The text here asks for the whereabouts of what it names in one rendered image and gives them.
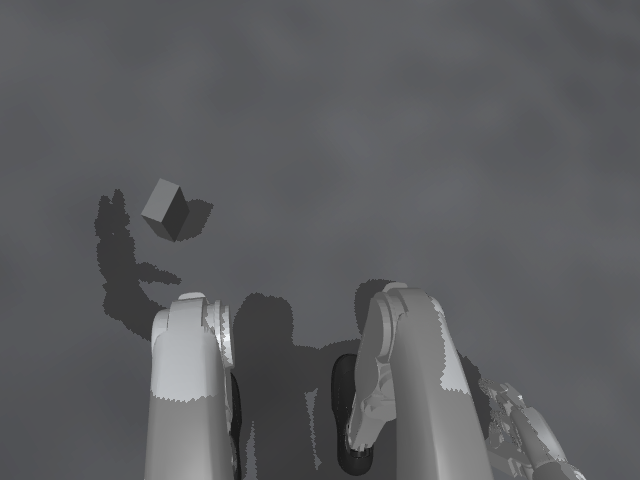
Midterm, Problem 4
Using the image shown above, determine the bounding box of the right robot hand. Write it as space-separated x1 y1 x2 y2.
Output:
478 378 569 480

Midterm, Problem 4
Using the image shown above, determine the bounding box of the right robot foot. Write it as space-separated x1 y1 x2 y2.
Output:
331 354 373 476

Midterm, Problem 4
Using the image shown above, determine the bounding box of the carton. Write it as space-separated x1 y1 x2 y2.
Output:
141 178 190 242

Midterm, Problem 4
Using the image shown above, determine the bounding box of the right robot arm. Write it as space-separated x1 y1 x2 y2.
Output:
532 462 586 480

